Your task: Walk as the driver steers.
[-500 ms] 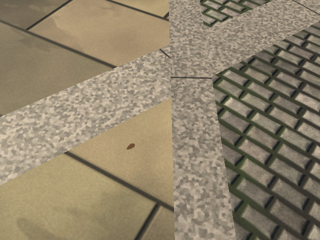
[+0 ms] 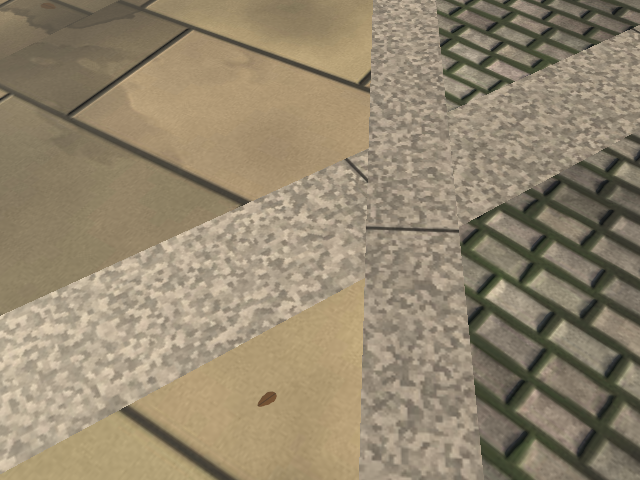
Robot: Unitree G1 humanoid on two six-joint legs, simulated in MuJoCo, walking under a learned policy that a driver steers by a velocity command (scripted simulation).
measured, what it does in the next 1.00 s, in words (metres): walks ahead: left foot, then right foot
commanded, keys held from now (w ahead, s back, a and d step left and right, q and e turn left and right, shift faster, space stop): w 0.06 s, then w+e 0.14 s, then e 0.30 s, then q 0.50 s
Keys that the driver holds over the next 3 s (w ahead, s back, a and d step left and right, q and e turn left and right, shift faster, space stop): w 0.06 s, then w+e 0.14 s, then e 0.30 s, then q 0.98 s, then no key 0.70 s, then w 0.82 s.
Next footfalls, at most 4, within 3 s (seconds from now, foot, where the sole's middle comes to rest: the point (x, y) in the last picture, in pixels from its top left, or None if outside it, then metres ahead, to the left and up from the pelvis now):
0.26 left None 0.33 0.16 -0.78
0.68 right None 0.33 -0.11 -0.78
0.92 left None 0.33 0.13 -0.78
1.32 right None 0.34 -0.11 -0.78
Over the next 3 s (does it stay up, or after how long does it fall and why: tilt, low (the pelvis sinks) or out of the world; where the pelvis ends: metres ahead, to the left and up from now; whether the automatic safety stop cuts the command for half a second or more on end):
stays up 0.56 0.08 -0.01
